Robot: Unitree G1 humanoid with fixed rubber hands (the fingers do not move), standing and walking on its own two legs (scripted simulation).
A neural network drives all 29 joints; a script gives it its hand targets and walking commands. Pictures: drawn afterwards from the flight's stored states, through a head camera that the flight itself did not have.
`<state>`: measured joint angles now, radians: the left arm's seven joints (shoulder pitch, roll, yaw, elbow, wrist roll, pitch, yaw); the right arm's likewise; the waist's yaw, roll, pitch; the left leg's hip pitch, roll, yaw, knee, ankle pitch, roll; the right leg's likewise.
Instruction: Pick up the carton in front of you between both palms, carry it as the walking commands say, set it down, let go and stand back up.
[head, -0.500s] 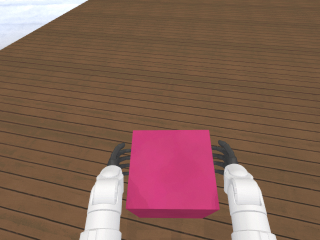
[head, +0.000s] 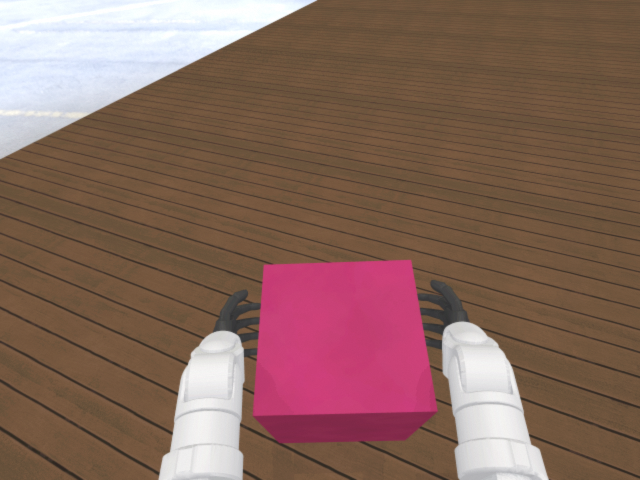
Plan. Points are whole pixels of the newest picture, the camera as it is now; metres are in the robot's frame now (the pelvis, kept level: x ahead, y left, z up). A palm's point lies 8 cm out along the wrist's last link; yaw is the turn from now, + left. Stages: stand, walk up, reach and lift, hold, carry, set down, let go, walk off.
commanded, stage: hold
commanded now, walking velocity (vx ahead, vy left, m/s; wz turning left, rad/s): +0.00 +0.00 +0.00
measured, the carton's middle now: (339, 359) +0.32 +0.00 -0.06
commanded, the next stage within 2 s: set down in 0.20 s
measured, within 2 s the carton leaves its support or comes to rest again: neither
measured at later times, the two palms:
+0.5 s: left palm (241, 328) +0.33 +0.14 +0.02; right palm (448, 325) +0.32 -0.16 +0.02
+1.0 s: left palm (277, 365) +0.39 +0.11 -0.18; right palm (437, 376) +0.35 -0.18 -0.17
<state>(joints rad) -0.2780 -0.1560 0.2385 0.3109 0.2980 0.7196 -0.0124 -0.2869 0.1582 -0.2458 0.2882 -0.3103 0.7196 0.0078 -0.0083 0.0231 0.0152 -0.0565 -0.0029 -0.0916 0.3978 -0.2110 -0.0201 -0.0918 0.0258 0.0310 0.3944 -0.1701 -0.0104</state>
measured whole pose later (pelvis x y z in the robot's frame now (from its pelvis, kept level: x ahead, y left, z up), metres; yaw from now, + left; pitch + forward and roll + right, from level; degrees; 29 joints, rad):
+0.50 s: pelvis +0.01 +0.01 -0.01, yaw +0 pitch -3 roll +0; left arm -0.45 -0.21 0.41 0.50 0.42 0.59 0.00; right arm -0.45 0.20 -0.44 0.45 -0.43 0.60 0.02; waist -0.05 0.03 0.04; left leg -0.18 -0.03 -0.12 0.50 -0.26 -0.01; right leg -0.21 0.02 0.04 0.47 -0.21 0.00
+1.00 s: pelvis -0.04 +0.02 -0.11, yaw +0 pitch +35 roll +0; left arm -0.68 -0.14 0.37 0.55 0.24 0.23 0.11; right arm -0.65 0.17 -0.51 0.43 -0.28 0.24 -0.01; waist -0.09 0.05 -0.12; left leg -1.34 -0.09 -0.08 1.10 -0.37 -0.01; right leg -1.36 0.03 0.09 1.07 -0.32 0.05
